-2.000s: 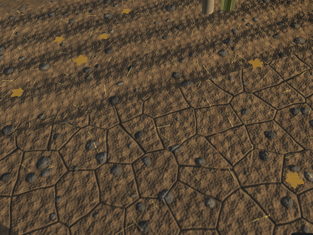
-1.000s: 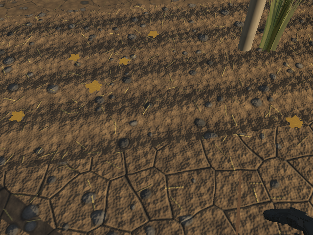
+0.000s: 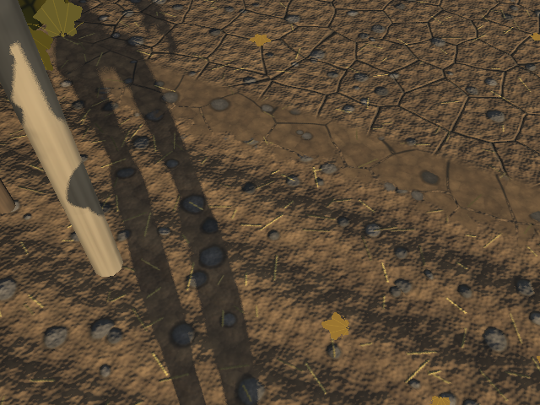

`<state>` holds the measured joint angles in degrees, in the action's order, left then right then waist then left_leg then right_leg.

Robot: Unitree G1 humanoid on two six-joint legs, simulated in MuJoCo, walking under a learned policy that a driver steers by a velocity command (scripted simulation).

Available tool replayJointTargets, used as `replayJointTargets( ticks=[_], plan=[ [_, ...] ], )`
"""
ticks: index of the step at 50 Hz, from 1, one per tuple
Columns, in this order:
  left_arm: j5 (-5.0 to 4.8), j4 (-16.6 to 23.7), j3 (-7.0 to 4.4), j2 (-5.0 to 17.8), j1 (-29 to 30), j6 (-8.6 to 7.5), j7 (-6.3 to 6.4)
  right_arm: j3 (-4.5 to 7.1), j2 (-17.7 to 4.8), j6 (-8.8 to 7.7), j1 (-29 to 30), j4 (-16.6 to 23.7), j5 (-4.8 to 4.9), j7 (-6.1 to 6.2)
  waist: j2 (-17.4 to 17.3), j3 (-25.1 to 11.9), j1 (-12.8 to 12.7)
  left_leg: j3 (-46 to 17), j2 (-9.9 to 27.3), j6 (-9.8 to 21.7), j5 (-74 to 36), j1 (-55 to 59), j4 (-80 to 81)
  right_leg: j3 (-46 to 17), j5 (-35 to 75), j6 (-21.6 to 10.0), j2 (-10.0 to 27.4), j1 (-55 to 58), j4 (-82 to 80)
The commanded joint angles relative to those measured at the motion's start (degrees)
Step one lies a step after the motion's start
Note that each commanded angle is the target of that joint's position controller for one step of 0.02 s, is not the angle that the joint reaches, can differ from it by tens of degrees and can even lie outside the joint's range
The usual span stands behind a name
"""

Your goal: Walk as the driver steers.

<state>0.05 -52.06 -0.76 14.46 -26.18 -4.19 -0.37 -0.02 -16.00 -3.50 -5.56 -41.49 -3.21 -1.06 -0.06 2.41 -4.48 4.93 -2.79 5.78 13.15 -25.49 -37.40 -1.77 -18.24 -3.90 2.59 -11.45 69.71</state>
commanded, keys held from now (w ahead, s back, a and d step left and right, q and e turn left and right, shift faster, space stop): w+e+shift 0.74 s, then w+shift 0.26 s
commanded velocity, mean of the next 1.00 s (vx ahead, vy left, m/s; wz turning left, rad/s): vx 1.00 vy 0.00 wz -0.72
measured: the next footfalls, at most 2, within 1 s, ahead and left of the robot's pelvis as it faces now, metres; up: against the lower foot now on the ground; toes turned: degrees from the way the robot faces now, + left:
right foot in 0.36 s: +0.53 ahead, -0.08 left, +0.00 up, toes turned -19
left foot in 0.76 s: +0.98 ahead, -0.09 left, +0.00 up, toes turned -42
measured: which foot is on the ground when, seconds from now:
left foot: down 0.00-0.32, up 0.34-0.74, down 0.76-1.00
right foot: up 0.00-0.34, down 0.36-0.74, up 0.76-1.00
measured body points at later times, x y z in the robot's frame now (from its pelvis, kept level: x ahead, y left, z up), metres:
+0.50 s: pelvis +0.47 -0.06 +0.00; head +0.49 -0.05 +0.45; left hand +0.59 +0.21 -0.14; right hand +0.56 -0.34 -0.08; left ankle +0.48 +0.12 -0.60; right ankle +0.49 -0.07 -0.72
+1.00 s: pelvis +0.91 -0.20 +0.02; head +0.93 -0.21 +0.47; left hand +1.25 -0.17 -0.05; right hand +0.67 -0.38 -0.09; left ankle +0.95 -0.06 -0.72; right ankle +0.86 -0.33 -0.64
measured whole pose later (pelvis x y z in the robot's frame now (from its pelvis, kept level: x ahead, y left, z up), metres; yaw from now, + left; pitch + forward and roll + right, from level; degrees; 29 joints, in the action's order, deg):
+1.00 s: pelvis +0.91 -0.20 +0.02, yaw -46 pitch +2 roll +2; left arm 2.8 -38.1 -2.2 20.4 -5.1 -1.8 -3.3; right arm 2.9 -18.6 -5.6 -28.0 -50.3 -1.5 0.1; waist 3.2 -1.0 4.1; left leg 4.0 -0.6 -0.8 16.5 -5.0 -19.3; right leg -5.0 -11.9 -4.6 -0.9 -38.3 62.3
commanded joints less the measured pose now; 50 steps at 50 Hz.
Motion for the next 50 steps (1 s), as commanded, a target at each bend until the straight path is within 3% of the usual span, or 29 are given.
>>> replayJointTargets(
  ticks=[1, 3, 5, 9, 13, 15, 16, 17, 18, 19, 20, 21, 22, 23, 26, 29, 31, 34, 36, 37, 38, 39, 40, 41, 42, 43, 44, 46, 50],
  plan=[
    [0.59, 5.0, -1.43, 6.6, 2.5, 0.06, -0.67, 3.61, -8.2, -1.67, -11.1, -2.0, 0.78, 1.22, -0.4, -2.0, 5.2, -23.3, 17.6, 3.4, 3.1, 22.4, 24.6, -3.4, 5.0, -0.7, 4.6, -26.1, 4.2],
    [1.01, 3.6, -1.44, 4.8, 0.9, 2.18, -1.70, 2.67, -4.4, -2.92, -11.9, -3.4, 1.45, 0.62, -2.5, -1.4, 3.1, -16.2, 16.0, 2.0, -3.5, 18.1, 27.2, -3.1, 5.6, -0.2, 5.8, -23.0, 2.9],
    [1.03, 5.1, -1.63, 3.7, 6.0, 3.33, -2.36, 2.67, -4.0, -3.87, -12.8, -5.0, 2.66, 0.33, -2.3, 1.9, 2.8, -8.3, 14.2, -0.5, -11.0, 18.2, 30.0, -1.7, 8.7, 0.1, 6.2, -28.0, 1.1],
    [0.07, 9.5, -0.64, 2.2, 17.6, 2.78, -3.23, 2.02, -2.6, -4.67, -14.4, -6.7, 2.32, 0.32, -3.0, 4.7, 3.8, 6.3, 8.1, -4.6, -35.0, 17.9, 31.1, 6.6, 21.4, -0.9, 2.2, -28.1, -11.6],
    [0.56, 11.1, -0.03, 3.4, 20.9, 2.37, -4.46, 2.38, -7.4, -4.73, -16.2, -7.3, 2.77, 2.63, -3.1, 2.6, 2.1, 10.7, 10.7, -6.9, -63.8, 24.4, 26.4, 14.0, 28.0, -3.9, -4.0, -17.3, -27.9],
    [0.79, 8.5, -1.24, 7.3, 11.1, 3.05, -4.13, 3.40, -11.2, -3.47, -14.1, -6.2, 2.30, 4.33, -6.3, -3.5, -3.8, 10.0, 13.2, -7.7, -80.1, 28.0, 13.4, 14.6, 22.6, -5.4, -8.0, -6.4, -28.4],
    [1.01, 5.7, -2.49, 10.1, 0.9, 3.38, -3.67, 3.92, -12.7, -2.43, -11.1, -5.1, 1.83, 4.72, -6.8, -7.7, -9.2, 9.1, 14.4, -7.5, -83.0, 25.5, 0.5, 13.1, 18.9, -7.0, -9.1, 3.9, -27.7],
    [0.99, 1.9, -4.22, 13.0, -12.3, 3.54, -2.68, 4.39, -13.6, -1.39, -6.6, -3.7, 1.15, 4.64, -5.2, -11.5, -15.5, 7.4, 14.5, -6.9, -75.6, 17.9, -19.3, 7.4, 14.6, -10.4, -7.6, 16.5, -29.9],
    [-0.50, 0.6, -5.53, 14.6, -13.7, 3.43, -1.35, 4.07, -10.4, -0.77, -4.8, -4.1, 1.03, 3.14, 4.0, -8.4, -14.7, 7.8, 4.3, -6.0, -22.0, 7.5, -45.7, 2.5, 13.1, -13.5, -4.8, 21.2, -35.6],
    [-0.39, 0.9, -5.90, 17.4, -7.6, 3.94, -0.78, 1.30, -1.2, -2.01, -6.0, -0.1, -0.59, 2.38, 14.5, -4.2, -5.2, 2.0, -1.7, -6.5, 16.9, -14.1, -63.5, -10.9, 27.3, -16.5, -0.3, 24.9, -28.1],
    [0.70, 4.0, -6.45, 20.0, -3.3, 4.24, -0.30, 0.42, -1.9, -3.36, -10.8, 5.9, 1.26, 1.80, 15.7, -15.9, -0.9, -9.7, -1.1, -7.0, 17.1, -25.9, -65.8, -38.0, 3.5, -27.0, 9.8, 34.0, -44.7],
    [1.15, 6.1, -5.99, 15.3, 0.1, 4.28, 0.17, 0.27, -5.5, -4.72, -7.8, 5.5, 0.22, 1.50, 3.4, -9.4, -0.6, -12.0, 2.2, -5.5, 11.6, -28.1, -57.9, -46.4, -13.8, -24.1, 11.9, 26.3, -57.5],
    [1.31, 6.0, -5.20, 12.0, 3.0, 3.99, 0.32, 0.81, -7.5, -4.85, -6.1, 4.8, 0.21, 1.22, -4.4, -1.8, 2.5, -11.6, 4.9, -5.7, 7.3, -25.0, -51.1, -42.7, -14.8, -21.0, 10.7, 15.1, -59.7],
    [1.01, 5.7, -4.88, 11.6, 4.4, 3.26, 0.33, 0.65, -7.1, -4.12, -5.2, 4.8, -0.77, 1.35, -6.9, 1.6, 5.0, -11.3, 6.3, -6.7, 7.4, -21.2, -46.6, -38.3, -7.9, -19.5, 8.4, 6.3, -59.6],
    [0.39, 6.4, -4.51, 11.7, 6.3, 0.29, 0.37, -0.39, -5.1, -0.38, -2.5, 6.5, -1.49, 1.06, -6.7, 5.4, 7.8, -8.5, 10.1, -10.1, 6.2, -9.9, -30.0, -25.3, 3.6, -17.4, 0.7, -12.7, -61.5],
    [0.11, 6.7, -5.38, 12.5, 5.4, -0.68, 0.02, -1.49, -2.6, -0.29, 6.6, 10.3, 0.46, 0.04, -2.5, 4.8, 4.0, -5.5, 9.3, -10.3, -9.7, -2.3, -10.7, -18.2, 14.8, -13.9, -4.6, -15.4, -61.0],
    [-0.50, 6.5, -6.05, 13.2, 3.2, -0.60, -0.60, -1.67, -2.0, -0.44, 9.0, 11.2, 1.72, -0.06, 0.0, 1.9, 0.9, -4.4, 6.7, -9.3, -18.2, 1.1, -2.1, -18.2, 22.5, -11.3, -4.8, -9.9, -59.3],
    [-0.29, 6.7, -6.73, 14.0, 1.9, -0.15, -0.41, -0.91, -4.1, -0.86, 9.8, 12.1, 1.96, 0.37, 2.8, -0.6, -0.3, -5.7, 4.4, -8.0, -17.4, 4.0, 6.5, -20.6, 30.4, -8.7, -2.8, 0.2, -54.0],
    [0.46, 7.4, -7.26, 16.4, 3.6, -0.13, -0.17, 1.16, -8.8, -1.32, 0.4, 9.5, 2.06, 1.44, 2.8, -7.5, 4.6, -6.3, 1.5, -7.0, -8.5, 14.9, 7.9, -21.0, 43.3, -6.0, -2.8, 4.8, -41.1],
    [0.64, 8.1, -7.46, 17.7, 6.9, -0.38, -0.40, 2.45, -11.1, -1.63, -10.8, 6.9, 2.09, 2.24, 2.0, -13.0, 11.8, -6.1, 2.6, -6.3, -4.9, 27.1, 7.5, -19.5, 43.4, -4.7, -4.5, 1.1, -28.2],
    [0.96, 9.5, -6.08, 13.0, 9.2, -1.23, -0.37, 4.23, -15.0, -1.88, -24.8, 4.2, 0.87, 3.50, -1.8, -20.2, 17.6, -13.5, 11.5, -4.6, 9.7, 40.7, 5.9, -15.5, 31.7, -4.1, -6.6, -6.9, -10.4],
    [-1.06, 12.2, -3.32, 2.4, 3.1, -1.53, -0.28, 5.15, -19.5, -1.95, -25.0, 3.8, -2.02, 3.50, -20.1, -25.3, 11.0, -43.7, 28.2, 0.1, 27.3, 52.2, 15.9, -9.7, -12.2, -2.4, -12.7, -24.6, 6.5],
    [-0.39, 12.5, -2.38, 5.4, 2.4, -1.00, -0.24, 5.70, -17.6, -1.39, -18.9, 4.1, -0.83, 2.89, -21.4, -23.4, 8.6, -60.0, 28.8, 3.8, 37.9, 47.8, 24.2, -7.2, -7.6, -3.3, -9.0, -33.0, 12.0],
    [1.07, 11.3, -2.91, 8.7, 7.0, -0.09, -0.14, 4.70, -11.2, -1.06, -12.7, 5.0, 0.09, 2.51, -10.7, -13.2, 8.4, -49.2, 25.2, 3.2, 37.7, 38.2, 24.0, -4.9, -1.1, -3.4, -4.6, -34.5, 10.8],
    [2.01, 11.8, -2.89, 9.0, 10.2, 0.17, -0.91, 4.02, -8.2, -0.88, -11.2, 4.1, 0.36, 2.01, -4.4, -8.3, 8.1, -39.3, 21.7, 2.5, 26.9, 30.9, 23.3, -4.1, 2.3, -2.8, -3.1, -32.6, 7.3],
    [2.45, 12.7, -2.73, 8.3, 13.3, 0.39, -1.68, 3.69, -7.2, -1.05, -12.7, 2.3, 0.11, 1.78, -2.7, -5.6, 8.0, -32.0, 18.7, 1.5, 18.2, 26.2, 23.6, -4.4, 2.4, -2.5, -2.1, -31.1, 4.7],
    [2.85, 13.8, -2.14, 6.5, 13.8, 0.87, -2.55, 3.05, -5.4, -1.63, -14.9, 0.1, 0.05, 1.61, -4.6, -4.3, 6.7, -27.8, 17.4, 1.4, 13.0, 23.5, 24.1, -5.6, 2.4, -2.0, -1.5, -29.7, 2.9],
    [2.94, 14.9, -1.63, 5.6, 15.5, 1.93, -2.94, 2.75, -4.1, -2.98, -17.5, -3.2, 1.36, 1.33, -6.6, -1.5, 5.7, -22.4, 16.2, 1.4, 6.9, 21.2, 26.0, -6.5, 2.0, -1.2, -1.3, -30.5, -0.9],
    [2.71, 19.4, -0.53, 6.6, 23.7, 2.17, -3.66, 3.05, -6.9, -3.97, -16.5, -4.9, 2.27, 0.71, -4.0, 3.0, 3.8, -12.0, 15.2, 1.9, -4.3, 17.2, 32.2, -5.0, 11.6, 0.1, -1.4, -32.1, -15.1]
  ],
)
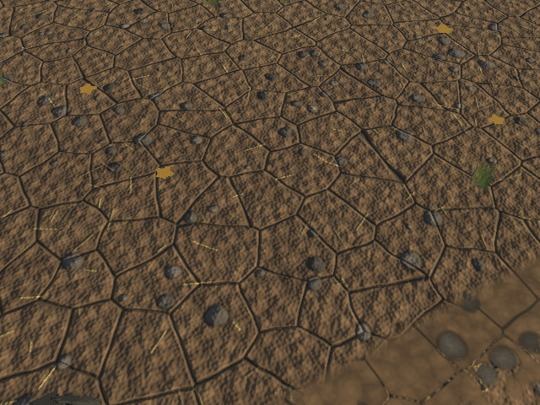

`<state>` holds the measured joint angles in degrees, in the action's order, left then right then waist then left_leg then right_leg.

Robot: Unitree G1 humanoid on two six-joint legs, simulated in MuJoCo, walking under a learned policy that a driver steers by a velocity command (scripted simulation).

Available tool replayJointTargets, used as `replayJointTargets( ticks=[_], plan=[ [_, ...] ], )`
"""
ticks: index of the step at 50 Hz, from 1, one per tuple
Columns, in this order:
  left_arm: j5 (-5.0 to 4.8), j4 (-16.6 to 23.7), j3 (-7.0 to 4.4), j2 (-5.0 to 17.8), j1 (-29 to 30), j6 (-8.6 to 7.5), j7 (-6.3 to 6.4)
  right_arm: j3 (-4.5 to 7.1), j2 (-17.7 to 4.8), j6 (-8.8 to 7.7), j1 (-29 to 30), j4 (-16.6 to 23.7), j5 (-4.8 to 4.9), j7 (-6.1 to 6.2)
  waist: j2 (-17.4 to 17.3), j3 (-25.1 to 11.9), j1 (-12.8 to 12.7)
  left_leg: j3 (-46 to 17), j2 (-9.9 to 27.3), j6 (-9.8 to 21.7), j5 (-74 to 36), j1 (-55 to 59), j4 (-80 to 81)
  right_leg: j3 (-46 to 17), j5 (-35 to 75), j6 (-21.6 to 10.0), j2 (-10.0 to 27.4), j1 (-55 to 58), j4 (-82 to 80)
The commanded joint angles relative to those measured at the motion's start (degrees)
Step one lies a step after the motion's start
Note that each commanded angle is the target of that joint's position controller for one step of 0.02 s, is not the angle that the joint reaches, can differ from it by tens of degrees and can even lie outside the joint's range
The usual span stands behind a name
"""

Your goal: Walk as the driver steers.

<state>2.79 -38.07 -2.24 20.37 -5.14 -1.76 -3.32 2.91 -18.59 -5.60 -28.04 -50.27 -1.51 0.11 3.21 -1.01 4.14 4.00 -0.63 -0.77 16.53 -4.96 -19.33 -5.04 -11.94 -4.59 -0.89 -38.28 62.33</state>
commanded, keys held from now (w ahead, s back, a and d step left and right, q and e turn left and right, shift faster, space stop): w+shift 0.26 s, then w+q+shift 0.02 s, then q+shift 0.72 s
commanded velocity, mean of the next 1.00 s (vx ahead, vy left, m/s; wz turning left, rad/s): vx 0.51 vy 0.00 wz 0.43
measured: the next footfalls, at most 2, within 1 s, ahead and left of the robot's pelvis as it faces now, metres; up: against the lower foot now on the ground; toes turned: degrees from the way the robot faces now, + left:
right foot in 0.18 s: +0.37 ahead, -0.09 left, +0.00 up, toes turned -4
left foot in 0.58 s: +0.75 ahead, +0.05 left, +0.00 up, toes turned +5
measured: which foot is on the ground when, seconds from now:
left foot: down 0.00-0.18, up 0.20-0.56, down 0.58-1.00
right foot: up 0.00-0.16, down 0.18-0.58, up 0.60-1.00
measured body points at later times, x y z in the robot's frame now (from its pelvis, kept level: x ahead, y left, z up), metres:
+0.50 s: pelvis +0.45 -0.02 -0.01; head +0.50 -0.02 +0.44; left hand +0.45 +0.26 -0.13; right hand +0.63 -0.27 -0.11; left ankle +0.66 +0.10 -0.69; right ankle +0.33 -0.09 -0.74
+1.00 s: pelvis +0.69 -0.03 +0.00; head +0.72 +0.00 +0.44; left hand +0.76 +0.30 -0.09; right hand +0.97 -0.23 -0.07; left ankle +0.72 +0.05 -0.74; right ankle +0.87 -0.13 -0.71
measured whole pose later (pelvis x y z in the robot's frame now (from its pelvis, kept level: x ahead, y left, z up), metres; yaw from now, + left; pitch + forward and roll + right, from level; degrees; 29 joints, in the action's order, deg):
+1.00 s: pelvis +0.69 -0.03 +0.00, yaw +29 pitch +2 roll -2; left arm 0.0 -37.8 -2.7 16.7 -2.2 -1.8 1.8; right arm 5.6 -19.5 3.7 -10.6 -32.8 1.4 3.0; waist 0.4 3.0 2.1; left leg -19.6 -13.8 4.2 7.5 -20.1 -28.9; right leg -13.4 -12.6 5.1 -4.0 -30.4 40.1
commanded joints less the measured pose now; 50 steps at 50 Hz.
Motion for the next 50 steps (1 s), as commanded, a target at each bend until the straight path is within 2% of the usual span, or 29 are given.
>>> replayJointTargets(
  ticks=[1, 4, 6, 8, 9, 10, 11, 12, 13, 15, 17, 20, 21, 22, 24, 25, 28, 29, 30, 31, 32, 33, 34, 36, 38, 40, 42, 44, 50],
  plan=[
    [-0.33, 6.1, 1.33, 1.0, 5.6, -0.33, -1.29, 0.22, -4.7, -1.80, 6.5, 4.3, 0.53, -0.85, -7.2, 6.5, -3.9, -7.4, 11.7, 8.1, -8.8, -4.9, 16.1, 2.2, 7.6, 1.4, 1.9, -1.7, -12.8],
    [-0.37, 7.8, 2.62, -0.7, 10.7, -0.82, -2.56, 0.36, -6.8, -1.96, 1.6, 1.4, 0.50, -1.34, -5.7, 8.8, -2.9, -3.2, 13.4, 8.9, -23.3, -5.9, 21.6, 7.8, 12.6, -1.6, 1.5, 9.0, -23.2],
    [0.10, 7.1, 2.24, 0.6, 10.0, -0.88, -1.88, 0.67, -9.1, -1.44, -0.5, -0.3, 0.47, -1.11, -6.9, 6.8, -4.0, 0.3, 13.3, 8.3, -48.8, 2.8, 15.2, 11.0, 8.9, -3.8, -1.5, 12.3, -26.6],
    [0.45, 2.9, 0.73, 3.7, -2.8, -0.95, -0.20, 1.15, -12.4, -0.25, -0.1, -0.9, 0.41, -0.07, -11.4, -1.3, -10.9, 2.6, 14.5, 7.0, -72.0, 5.7, -4.8, 12.3, 0.4, -5.4, -5.4, 25.7, -25.8],
    [0.84, -0.5, -0.38, 5.0, -14.7, -1.31, 1.26, 0.78, -11.5, 0.37, 0.7, -1.1, 0.81, 0.37, -10.3, -7.5, -16.9, 3.0, 13.2, 6.3, -70.7, 0.7, -21.4, 10.9, 2.0, -6.7, -5.0, 39.7, -29.3],
    [1.60, -3.0, -1.97, 9.3, -23.0, -1.34, 2.61, -0.25, -7.4, 0.48, -0.5, 0.1, 0.42, 0.31, -5.3, -14.0, -18.3, 2.4, 10.0, 6.2, -45.2, -11.8, -42.1, -1.0, -11.5, -7.7, 5.2, 54.3, -29.3],
    [1.72, -2.3, -3.11, 13.6, -20.8, -1.14, 3.30, -1.74, 0.7, 0.28, -5.9, 2.9, 1.31, -0.91, 10.1, -20.4, -10.2, -1.8, 0.0, 4.7, 10.6, -31.9, -63.8, -33.0, -25.4, -13.2, 22.0, 65.4, -36.7],
    [-0.69, -2.6, -3.09, 11.2, -20.8, -1.18, 3.04, -0.07, -6.6, -0.20, 3.3, 5.1, 1.01, -0.23, 1.6, -18.0, -13.3, -9.3, 0.7, 6.2, 7.8, -38.2, -66.4, -40.5, -22.2, -12.2, 20.5, 62.3, -43.2],
    [-1.05, -4.4, -2.75, 9.1, -17.8, -1.56, 3.22, -0.20, -5.6, -0.56, 8.4, 6.9, 1.50, -0.27, 0.2, -6.4, -10.5, -8.2, 3.5, 6.2, 1.3, -41.4, -62.7, -29.2, -11.4, -11.7, 18.2, 53.6, -44.6],
    [-0.53, -5.1, -1.60, 3.5, -12.6, -2.84, 3.07, -0.97, -2.7, 0.57, 7.5, 4.9, 0.93, -0.65, -5.3, 2.3, -5.2, -8.5, 5.9, 5.3, -0.1, -35.2, -55.9, -15.6, 7.5, -8.5, 14.2, 37.6, -47.0],
    [-1.10, -6.1, -0.38, -0.2, -11.9, -4.16, 2.89, -1.18, -0.5, 2.74, 2.9, 3.1, 0.27, -1.12, -2.4, 3.4, -1.3, -8.7, 6.4, 3.2, 2.5, -28.0, -51.4, -7.2, 30.4, -8.1, 14.7, 29.6, -48.2],
    [-2.24, -7.3, -0.22, 0.1, -9.7, -5.56, 2.73, -1.02, 0.9, 3.38, 10.0, 6.1, -0.14, -1.91, 0.4, 7.1, -0.3, -4.5, 4.8, 2.5, -5.6, -28.9, -40.4, 5.8, 47.0, -5.1, 10.7, 25.7, -51.0],
    [-2.74, -4.4, -0.03, -1.9, -2.4, -5.73, 3.45, -0.79, 0.6, 1.62, 13.0, 7.1, 5.05, -1.21, 2.2, 6.2, -0.7, -5.9, 5.0, 2.1, -10.3, -30.1, -35.7, 8.0, 42.0, -3.3, 9.2, 26.0, -50.9],
    [-2.97, -3.7, -0.09, -0.3, -0.9, -5.61, 4.25, -1.15, 0.6, 0.57, 14.9, 7.7, 4.90, -1.53, 1.0, 5.4, -1.0, -3.2, 4.0, 1.9, -17.0, -26.8, -27.3, 11.8, 39.2, -1.8, 6.8, 24.6, -50.7],
    [-3.23, -5.2, -0.74, 3.1, -7.8, -5.34, 6.21, -1.11, 1.6, -0.63, 19.5, 9.7, 2.56, -2.96, -1.0, 1.7, -4.3, 1.7, -0.1, 1.4, -31.4, -19.9, -16.0, 13.7, 41.1, 0.1, 5.9, 26.9, -46.7],
    [-3.31, -5.7, -1.13, 5.0, -9.3, -4.95, 6.92, -0.58, 0.9, -0.54, 17.9, 10.2, 2.30, -3.74, 0.3, -0.7, -3.6, 2.3, -2.0, 1.4, -33.5, -15.8, -14.4, 13.9, 43.8, 1.4, 6.3, 28.5, -43.5],
    [-3.05, -3.0, -2.06, 7.2, -4.6, -2.75, 7.87, 3.36, -7.4, 1.48, 1.4, 7.6, 2.13, -4.38, 3.2, -8.2, 5.1, 2.1, -6.3, 4.5, -26.4, 2.2, -17.0, 13.5, 53.1, 4.6, 7.3, 27.1, -21.8],
    [-3.60, -2.4, -1.76, 6.1, -2.2, -2.39, 7.22, 4.30, -9.1, 2.37, -5.4, 6.2, 2.26, -3.50, -1.7, -8.3, 9.5, -2.5, -3.3, 7.1, -29.5, 9.0, -13.1, 13.2, 38.2, 6.1, 4.7, 21.9, -4.8],
    [-1.61, -1.3, -0.09, -1.5, -4.0, -2.63, 5.14, 4.25, -10.9, 2.95, -3.9, 6.9, 1.77, -1.82, -23.5, -4.7, 5.0, -13.6, 3.8, 12.4, -56.9, 14.7, -12.9, 13.8, -22.2, 9.0, -6.6, 7.8, 21.1],
    [-2.47, 0.0, 1.26, -3.3, -20.0, -3.27, 3.92, 3.16, -13.6, 1.51, 4.4, 12.3, -2.19, -1.68, -22.8, -19.1, -4.4, -45.5, 18.9, 25.9, -59.2, 24.7, -9.8, -2.0, -27.4, 10.6, -9.1, -2.5, 37.2],
    [-3.13, 0.7, 0.37, 4.2, -18.1, -3.43, 3.18, 4.25, -13.0, 2.28, 11.2, 17.9, -1.57, -1.80, -12.5, -25.6, -2.0, -51.7, 20.0, 27.4, -33.2, 22.6, -2.4, -6.9, -21.0, 8.3, -6.0, -0.8, 35.9],
    [-3.35, 2.7, -0.56, 6.6, -9.8, -2.85, 3.40, 3.53, -9.8, 2.74, 14.9, 19.0, 0.43, -1.80, -2.8, -13.9, -2.6, -47.1, 15.7, 24.6, -16.5, 10.6, 1.0, -5.6, -17.0, 6.7, -4.2, -3.3, 28.5],
    [-2.40, 3.2, -0.84, 6.0, -6.9, -1.84, 4.37, 2.81, -7.7, 3.02, 16.9, 19.3, 2.18, -1.43, 3.3, -9.5, -4.5, -44.1, 13.1, 21.5, -8.6, 2.6, 2.8, -4.9, -14.2, 6.5, -1.9, -2.3, 23.2],
    [-1.78, 4.0, -1.00, 5.0, -6.0, -0.26, 5.00, 3.00, -7.8, 3.58, 18.4, 19.7, 1.99, -0.79, 0.1, -3.7, -6.4, -37.8, 7.7, 18.6, -13.6, -9.4, 4.0, -4.9, -12.8, 7.2, -1.0, 2.9, 13.6],
    [-1.34, 3.9, -0.71, 2.3, -5.2, -0.28, 5.30, 3.26, -7.6, 4.20, 17.9, 19.4, 2.06, 0.07, -1.4, -3.3, -6.3, -31.3, 4.0, 16.8, -27.1, -13.0, 1.5, -3.6, -12.0, 8.4, -1.2, 5.8, 3.9],
    [-1.52, 4.4, -0.39, 0.1, -2.8, -0.39, 5.68, 3.91, -8.9, 5.21, 16.3, 18.9, 2.44, 1.40, -2.4, -6.9, -5.4, -29.8, 2.9, 15.4, -36.8, -10.7, -1.4, -3.2, -8.7, 10.1, -2.7, 6.3, -3.3],
    [-2.36, 4.5, -0.64, 0.2, -1.0, -0.02, 5.84, 4.43, -9.7, 6.82, 16.8, 19.5, 3.07, 2.61, -4.6, -9.8, -4.9, -30.6, 2.2, 12.9, -31.0, -8.3, -2.5, -4.4, -3.7, 10.9, -3.3, 6.3, -8.0],
    [-2.72, 4.6, -1.05, 0.5, 1.6, 0.21, 5.79, 4.57, -9.5, 8.03, 17.7, 20.4, 3.49, 3.31, -7.3, -8.7, -3.9, -32.0, 0.9, 10.3, -19.2, -8.7, -2.0, -5.0, -0.5, 10.7, -3.8, 6.3, -12.4],
    [-2.95, 4.5, -2.36, 1.7, 5.7, -1.81, 4.75, 4.84, -8.0, 9.00, 17.6, 21.8, 2.76, 2.95, -13.0, -5.2, -1.8, -39.1, 0.2, 9.6, -11.6, -6.8, -4.3, -6.8, -0.6, 9.1, -4.6, 12.3, -27.7]
  ],
)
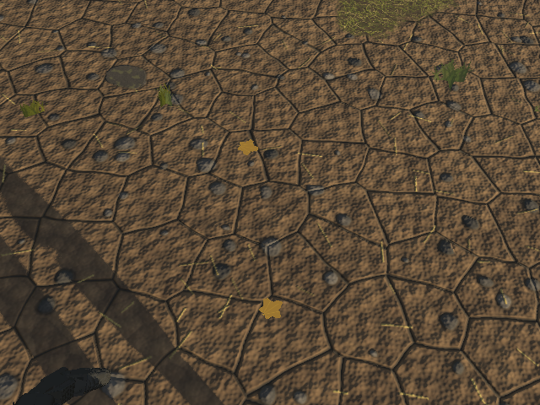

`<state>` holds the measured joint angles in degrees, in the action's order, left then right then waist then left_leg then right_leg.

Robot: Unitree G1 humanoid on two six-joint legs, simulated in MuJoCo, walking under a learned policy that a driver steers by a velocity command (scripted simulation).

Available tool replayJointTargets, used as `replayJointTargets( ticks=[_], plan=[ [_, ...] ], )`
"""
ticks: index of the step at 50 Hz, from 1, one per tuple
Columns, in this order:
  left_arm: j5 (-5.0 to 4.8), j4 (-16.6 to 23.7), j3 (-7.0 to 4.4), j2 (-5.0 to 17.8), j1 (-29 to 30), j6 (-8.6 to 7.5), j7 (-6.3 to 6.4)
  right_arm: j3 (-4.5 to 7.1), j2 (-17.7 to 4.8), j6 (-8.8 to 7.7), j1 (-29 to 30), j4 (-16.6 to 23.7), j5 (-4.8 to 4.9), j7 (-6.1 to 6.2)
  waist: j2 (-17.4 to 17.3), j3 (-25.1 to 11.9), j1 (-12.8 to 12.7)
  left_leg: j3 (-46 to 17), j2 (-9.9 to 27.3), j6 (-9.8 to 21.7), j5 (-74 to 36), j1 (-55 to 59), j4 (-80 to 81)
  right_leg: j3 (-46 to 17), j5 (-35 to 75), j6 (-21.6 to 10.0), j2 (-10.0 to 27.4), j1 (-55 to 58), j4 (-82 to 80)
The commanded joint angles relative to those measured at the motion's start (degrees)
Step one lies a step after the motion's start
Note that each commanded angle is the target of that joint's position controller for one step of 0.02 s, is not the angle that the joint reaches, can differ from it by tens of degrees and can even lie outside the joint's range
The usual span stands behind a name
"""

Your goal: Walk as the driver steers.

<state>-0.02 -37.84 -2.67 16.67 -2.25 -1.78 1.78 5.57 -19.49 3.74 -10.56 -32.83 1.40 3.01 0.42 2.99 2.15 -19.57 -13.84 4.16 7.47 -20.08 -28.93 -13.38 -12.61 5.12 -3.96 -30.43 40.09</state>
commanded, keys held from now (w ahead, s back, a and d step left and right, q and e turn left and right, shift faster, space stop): q+shift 0.32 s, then w+q+shift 0.22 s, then shift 0.46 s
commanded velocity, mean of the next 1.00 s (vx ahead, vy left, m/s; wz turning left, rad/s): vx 0.21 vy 0.00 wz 0.73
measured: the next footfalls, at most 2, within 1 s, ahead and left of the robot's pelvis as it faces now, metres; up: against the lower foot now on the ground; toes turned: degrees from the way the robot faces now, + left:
right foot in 0.08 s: +0.15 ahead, -0.14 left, +0.00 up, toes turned +16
left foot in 0.58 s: -0.01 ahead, +0.09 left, +0.00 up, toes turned +40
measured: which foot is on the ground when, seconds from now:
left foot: down 0.00-0.06, up 0.08-0.56, down 0.58-0.94, up 0.96-1.00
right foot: up 0.00-0.06, down 0.08-0.56, up 0.58-0.92, down 0.94-1.00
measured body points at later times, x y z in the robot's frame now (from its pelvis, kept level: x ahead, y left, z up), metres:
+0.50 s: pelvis +0.05 -0.03 +0.01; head +0.06 +0.00 +0.46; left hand +0.03 +0.30 -0.09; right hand +0.32 -0.21 -0.07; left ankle -0.03 +0.08 -0.70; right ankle +0.11 -0.16 -0.73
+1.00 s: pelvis +0.18 +0.12 -0.02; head +0.21 +0.16 +0.43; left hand +0.17 +0.44 -0.11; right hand +0.42 -0.05 -0.13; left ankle -0.03 +0.08 -0.69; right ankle +0.33 +0.15 -0.73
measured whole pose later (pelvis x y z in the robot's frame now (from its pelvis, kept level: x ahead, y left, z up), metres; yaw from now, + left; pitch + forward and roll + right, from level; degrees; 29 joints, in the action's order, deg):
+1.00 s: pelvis +0.18 +0.12 -0.02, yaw +44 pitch +2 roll -1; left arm 1.7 -40.8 -2.4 14.9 -2.1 -5.2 -3.2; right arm 3.0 -17.0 -1.1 -18.1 -43.3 0.4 1.7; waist -0.4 3.5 2.0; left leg -7.1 -3.5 -0.2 34.3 -7.9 -51.2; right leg 4.4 -4.1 -4.2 -2.5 -28.9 30.5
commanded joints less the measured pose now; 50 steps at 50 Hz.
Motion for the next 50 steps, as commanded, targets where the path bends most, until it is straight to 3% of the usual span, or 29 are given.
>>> replayJointTargets(
  ticks=[1, 3, 4, 5, 6, 7, 9, 11, 16, 18, 21, 25, 27, 28, 29, 30, 31, 32, 33, 34, 36, 38, 40, 42, 46, 47, 48, 49, 50],
  plan=[
    [-0.23, 3.7, -2.35, 6.0, 1.8, -2.15, -0.64, 2.20, -7.0, -0.39, 0.7, 4.7, -0.08, -0.14, -10.7, -9.3, -0.2, -16.8, 13.2, 4.2, -3.4, 8.5, 4.1, 1.5, 0.5, -1.1, -1.4, 7.4, -9.4],
    [-0.45, 2.1, -3.22, 6.9, -1.5, -2.46, -0.96, 1.73, -5.6, -0.37, 1.3, 5.2, 0.56, -0.64, -7.9, -9.6, -1.8, -15.4, 9.7, 1.8, 7.0, 5.1, -2.0, 2.1, 10.0, -3.2, 2.4, 17.5, -21.5],
    [0.25, 2.7, -3.57, 8.8, -0.9, -1.83, -0.66, 0.69, -2.2, -0.28, -3.6, 4.4, 0.27, -0.98, 0.7, -13.0, 0.9, -8.7, 5.4, -0.6, 25.6, -1.8, -12.7, -5.3, 14.6, -8.1, 13.2, 27.4, -20.7],
    [2.24, 3.6, -3.97, 11.4, -0.6, -0.72, -0.50, 0.98, -3.7, -0.47, -5.5, 5.8, 0.65, -1.49, 13.6, -12.8, 2.5, 2.4, -0.1, -3.7, 32.9, -11.2, -24.3, -16.4, 23.7, -17.1, 23.7, 29.1, -20.7],
    [2.49, 3.8, -4.17, 9.3, -1.7, -0.62, -0.32, 2.48, -9.7, -1.23, -3.9, 5.7, 0.03, -2.07, 13.5, -11.8, 0.7, 4.9, 5.6, -6.6, 27.8, -15.4, -34.4, -20.4, 18.8, -20.6, 26.9, 26.6, -22.2],
    [1.87, 4.7, -3.45, 6.6, 0.3, -0.35, 0.14, 3.17, -11.8, -1.06, -3.4, 4.3, 0.35, -2.21, 9.4, -9.4, 0.3, 6.5, 8.2, -7.6, 22.9, -16.0, -38.1, -14.0, 12.2, -18.9, 23.1, 24.5, -21.9],
    [0.74, 5.7, -2.69, 5.2, 2.2, 0.80, 1.23, 2.67, -9.7, 0.15, -4.9, 2.6, -0.05, -1.76, 5.4, -6.1, 0.2, 10.0, 10.0, -8.9, 16.6, -17.3, -45.2, -4.9, 6.9, -15.6, 17.8, 20.9, -21.6],
    [1.18, 5.3, -2.43, 5.6, 1.3, 1.54, 1.85, 1.60, -6.9, 0.25, -4.2, 3.4, 0.26, -1.91, 5.5, -4.1, -0.7, 14.8, 12.2, -9.5, 13.8, -18.2, -45.8, 1.3, 10.0, -15.6, 15.8, 19.3, -23.1],
    [1.63, 3.5, -3.52, 7.8, -3.5, 2.27, 1.69, 0.57, -4.4, -0.43, 0.9, 5.7, 0.31, -2.00, 7.9, -6.9, -4.4, 17.9, 18.3, -11.2, 12.8, -19.6, -35.9, 6.9, 13.9, -18.2, 19.1, 27.4, -23.7],
    [0.55, 2.8, -4.61, 10.2, -5.3, 1.83, 1.06, 0.35, -4.2, -0.74, 0.5, 5.6, 0.13, -2.59, 9.3, -9.6, -5.0, 19.7, 19.6, -10.1, 13.1, -17.2, -32.1, 6.7, -2.3, -17.3, 20.9, 27.8, -27.0],
    [-0.91, 2.6, -5.58, 12.2, -4.5, 0.30, 0.19, 0.50, -4.7, -1.38, -0.4, 4.4, 0.26, -3.80, 10.1, -8.2, -3.5, 21.5, 20.3, -6.4, 13.9, -11.8, -25.5, 7.3, -18.9, -14.8, 22.9, 24.1, -31.6],
    [-1.66, 2.2, -5.97, 12.1, -1.7, -1.12, -1.29, 0.81, -4.0, -1.45, -4.4, 0.2, 0.51, -4.48, 8.6, -5.4, -0.2, 26.7, 19.0, -1.8, 16.3, 0.7, -14.4, 14.1, -20.6, -12.0, 22.6, 19.2, -31.5],
    [-2.09, 2.4, -5.61, 10.5, 1.4, -0.81, -1.80, 0.72, -2.5, -1.44, -10.9, -3.9, 0.92, -4.41, 4.4, -3.9, 3.9, 31.0, 17.0, 0.6, 12.1, 9.3, -4.3, 19.2, -21.6, -10.0, 20.8, 15.3, -24.3],
    [-1.65, 1.7, -4.86, 7.4, -0.3, -0.32, -1.99, 1.43, -3.1, -1.69, -18.1, -8.1, 0.76, -4.01, -3.1, -3.6, 5.4, 30.5, 13.3, 2.4, 14.3, 17.7, 3.5, 23.7, -19.1, -8.7, 16.2, 11.1, -11.3],
    [-0.84, 2.5, -3.58, 3.8, -0.2, -0.16, -2.95, 2.68, -6.9, -2.36, -24.5, -9.3, 0.41, -3.54, -15.5, -1.2, 7.3, 11.8, 21.8, 7.1, 17.2, 30.0, 7.3, 25.8, -21.1, -5.6, 11.8, -8.6, 15.3],
    [0.63, 6.5, -2.09, -0.1, -0.1, -1.75, -3.85, 2.73, -14.2, -4.60, -21.5, -5.2, 0.17, -3.72, -23.6, -1.5, 1.7, -15.0, 33.4, 15.1, 5.4, 34.4, 8.9, 19.7, -25.7, -4.2, 3.5, -29.4, 30.7],
    [-1.13, 8.4, -2.64, 4.7, 5.8, -3.61, -4.11, 2.85, -12.2, -6.32, -19.8, -3.5, -1.01, -4.45, -14.6, -3.3, 5.3, -20.4, 37.3, 18.7, 8.5, 32.4, 16.8, 12.0, -21.5, -5.0, 5.4, -32.4, 33.0],
    [-2.29, 8.3, -3.27, 7.7, 7.0, -4.63, -4.55, 1.77, -9.9, -7.12, -16.1, -3.4, -1.30, -4.34, -10.6, 0.3, 2.7, -15.0, 37.1, 16.3, 3.6, 29.2, 16.6, 11.6, -15.9, -5.9, 7.8, -31.9, 30.7],
    [-1.17, 6.4, -3.51, 8.4, 4.9, -4.71, -4.63, 0.82, -7.6, -6.90, -12.3, -2.8, -1.03, -3.83, -6.8, 1.2, 0.7, -6.6, 34.0, 13.2, -4.1, 25.4, 14.2, 12.2, -9.9, -5.5, 9.4, -27.6, 27.5],
    [-0.06, 4.5, -3.54, 8.5, 2.7, -4.39, -4.67, 0.06, -6.4, -6.32, -9.3, -2.2, -0.89, -3.18, -6.9, 1.4, -0.6, 0.2, 30.9, 10.8, -12.4, 21.6, 14.0, 13.0, -5.4, -4.5, 9.8, -22.4, 23.5],
    [0.57, 3.0, -3.02, 6.6, 1.5, -3.66, -4.84, -0.33, -6.6, -5.91, -7.3, -2.0, -1.52, -1.65, -6.6, 0.3, -1.6, 8.8, 26.4, 7.5, -26.3, 17.5, 13.7, 15.4, 3.4, -3.0, 7.8, -14.1, 17.8],
    [0.26, 3.0, -1.50, 2.9, 3.9, -3.48, -5.04, -0.47, -6.2, -5.54, -7.4, -3.2, -1.64, -0.65, -5.3, 0.0, -1.2, 15.7, 22.0, 4.6, -29.9, 13.3, 13.1, 17.7, 11.2, -3.1, 5.1, -6.0, 5.9],
    [0.10, 3.6, -0.79, 1.6, 7.4, -3.69, -5.61, -0.32, -6.5, -5.30, -11.0, -5.2, -1.30, -0.05, -6.7, -0.8, 1.2, 17.1, 21.2, 3.4, -29.8, 13.3, 12.3, 19.0, 17.6, -3.8, 2.7, -1.2, -3.5],
    [-0.13, 3.6, -1.07, 2.7, 7.3, -3.79, -6.14, -0.22, -6.7, -5.43, -12.6, -6.7, -0.88, -0.07, -8.1, -1.9, 1.4, 15.2, 22.9, 3.6, -29.1, 14.7, 11.1, 17.9, 19.3, -4.9, 2.3, 1.8, -7.5],
    [1.06, -0.5, -2.81, 6.6, -5.2, -4.23, -5.41, -0.29, -5.9, -5.76, -8.3, -7.0, -0.41, -0.29, -8.3, -7.7, -5.2, 13.3, 22.2, 1.3, -38.7, 20.0, -1.1, 17.4, 21.1, -8.7, 0.7, 13.5, -13.9],
    [1.81, -1.4, -3.10, 7.9, -8.7, -4.37, -4.79, -0.67, -4.6, -5.77, -9.0, -6.8, -0.90, -0.62, -5.5, -11.3, -6.6, 14.0, 18.8, -0.7, -33.8, 16.9, -9.3, 15.4, 33.8, -10.5, 3.4, 22.9, -13.8],
    [3.11, -1.4, -3.55, 11.7, -12.3, -4.32, -4.30, -1.78, -1.2, -5.87, -15.4, -6.3, -2.48, -1.04, 5.8, -20.0, -4.6, 13.3, 14.6, -3.6, -8.0, 3.1, -27.4, 2.3, 55.6, -18.3, 17.1, 41.8, -7.3],
    [3.15, -2.6, -2.09, 7.3, -13.6, -3.93, -4.46, -2.48, 0.8, -5.61, -22.4, -9.0, -1.39, -1.67, 14.3, -29.9, -2.7, 7.6, 7.2, -6.5, 33.1, -4.8, -42.2, -17.0, 55.7, -28.0, 27.5, 50.1, -11.7],
    [0.59, -1.5, -2.07, 6.3, -10.5, -3.17, -4.45, -0.92, -5.9, -4.80, -18.5, -9.5, -0.18, -2.04, 7.9, -26.3, -4.1, 5.8, 9.8, -7.0, 31.9, -6.2, -46.3, -16.2, 35.6, -26.8, 25.7, 43.2, -16.6]
  ],
)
